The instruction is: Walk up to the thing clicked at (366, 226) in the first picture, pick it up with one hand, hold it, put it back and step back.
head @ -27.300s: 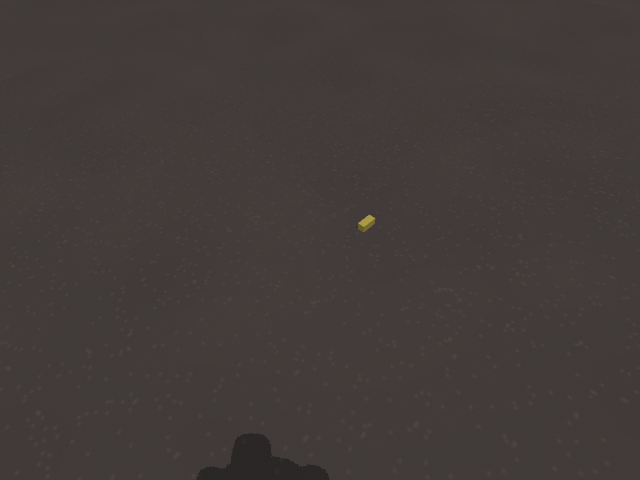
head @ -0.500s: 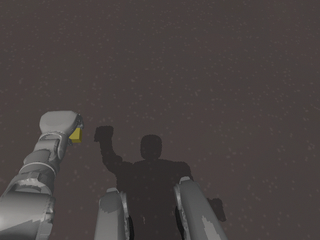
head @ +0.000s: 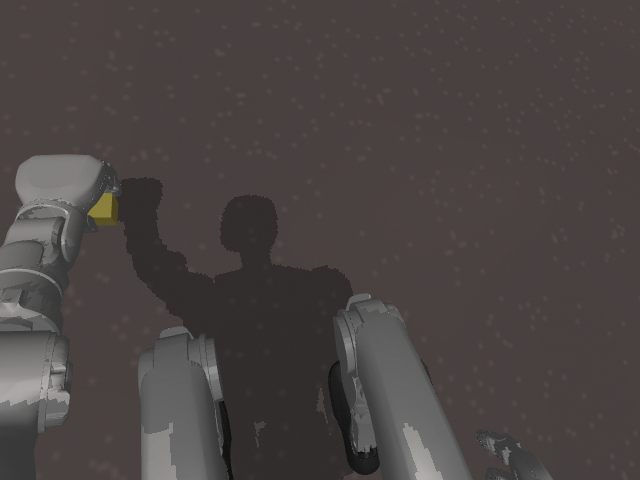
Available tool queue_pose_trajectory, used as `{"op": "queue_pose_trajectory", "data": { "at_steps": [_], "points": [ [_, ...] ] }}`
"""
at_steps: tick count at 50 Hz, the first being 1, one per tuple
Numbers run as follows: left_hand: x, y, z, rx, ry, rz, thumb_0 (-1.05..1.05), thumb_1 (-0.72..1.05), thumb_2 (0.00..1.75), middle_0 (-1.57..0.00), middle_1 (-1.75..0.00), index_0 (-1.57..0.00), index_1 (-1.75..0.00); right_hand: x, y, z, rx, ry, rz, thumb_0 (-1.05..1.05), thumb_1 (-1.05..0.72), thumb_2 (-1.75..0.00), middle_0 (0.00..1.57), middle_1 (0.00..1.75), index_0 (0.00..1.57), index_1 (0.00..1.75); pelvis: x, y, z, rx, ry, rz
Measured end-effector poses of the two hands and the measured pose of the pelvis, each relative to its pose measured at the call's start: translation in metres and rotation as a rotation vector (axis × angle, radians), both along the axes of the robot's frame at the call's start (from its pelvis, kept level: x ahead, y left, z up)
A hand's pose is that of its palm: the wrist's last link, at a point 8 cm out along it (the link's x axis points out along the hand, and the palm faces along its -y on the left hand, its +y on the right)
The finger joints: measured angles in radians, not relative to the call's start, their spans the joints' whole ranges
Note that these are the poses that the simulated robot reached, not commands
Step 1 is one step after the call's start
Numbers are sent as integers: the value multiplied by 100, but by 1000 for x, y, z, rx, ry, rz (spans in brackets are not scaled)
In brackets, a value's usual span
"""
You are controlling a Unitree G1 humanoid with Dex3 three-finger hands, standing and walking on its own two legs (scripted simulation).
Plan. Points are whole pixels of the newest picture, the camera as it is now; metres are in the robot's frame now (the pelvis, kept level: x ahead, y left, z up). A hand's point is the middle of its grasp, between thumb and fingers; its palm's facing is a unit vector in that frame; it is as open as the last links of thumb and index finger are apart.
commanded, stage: crouch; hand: left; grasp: from above
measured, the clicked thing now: (84, 209) +0.49 +0.26 -0.19
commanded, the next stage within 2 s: lower in 0.90 s
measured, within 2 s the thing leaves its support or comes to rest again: neither
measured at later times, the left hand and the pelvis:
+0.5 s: hand (100, 215) +0.49 +0.25 -0.22, palm faces -0.47 +0.01 -0.88, open 6.4 cm; pelvis -0.01 +0.00 -0.06, yaw -2 degrees
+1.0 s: hand (104, 215) +0.51 +0.25 -0.26, palm faces -0.47 +0.01 -0.88, open 6.4 cm; pelvis -0.01 +0.00 -0.09, yaw -4 degrees
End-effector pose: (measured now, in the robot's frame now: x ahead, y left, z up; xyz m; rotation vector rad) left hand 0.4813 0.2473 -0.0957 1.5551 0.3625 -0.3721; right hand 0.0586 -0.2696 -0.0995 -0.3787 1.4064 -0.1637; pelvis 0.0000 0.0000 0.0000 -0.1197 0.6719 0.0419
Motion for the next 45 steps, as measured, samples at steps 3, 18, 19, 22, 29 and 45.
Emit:
{"op": "queue_pose_trajectory", "data": {
  "at_steps": [3,18,19,22,29,45],
  "points": [
    [3,-1,-11,-5,6,3,1,55,0,-97,-22,-105,-10,-2,-1,-7,3,13,0,0,-90,-90,21,30,21,30,0,-1,-9,-2,-1,-4],
    [17,-1,-53,-8,24,-1,1,54,1,-98,-21,-105,-10,-38,-2,-35,7,103,-17,0,-91,-90,21,30,21,30,-3,-3,-46,-13,-30,-20],
    [18,-1,-55,-8,25,-2,1,54,1,-98,-21,-105,-10,-40,-2,-36,7,107,-16,0,-91,-90,21,30,21,30,-4,-3,-49,-14,-33,-21],
    [19,-2,-62,-10,26,-4,1,54,2,-97,-21,-105,-11,-46,-1,-41,7,117,-15,0,-91,-90,21,30,21,30,-6,-3,-55,-17,-44,-23],
    [21,-3,-76,-13,25,-6,1,54,1,-97,-21,-104,-11,-56,-1,-52,3,127,-8,0,-91,-89,21,30,21,30,-9,-4,-70,-24,-64,-30],
    [29,0,-97,-8,24,-5,1,55,1,-97,-21,-104,-11,-53,4,-66,5,133,20,0,-91,-89,21,30,21,30,-7,-4,-87,-37,-76,-41]
  ]
}}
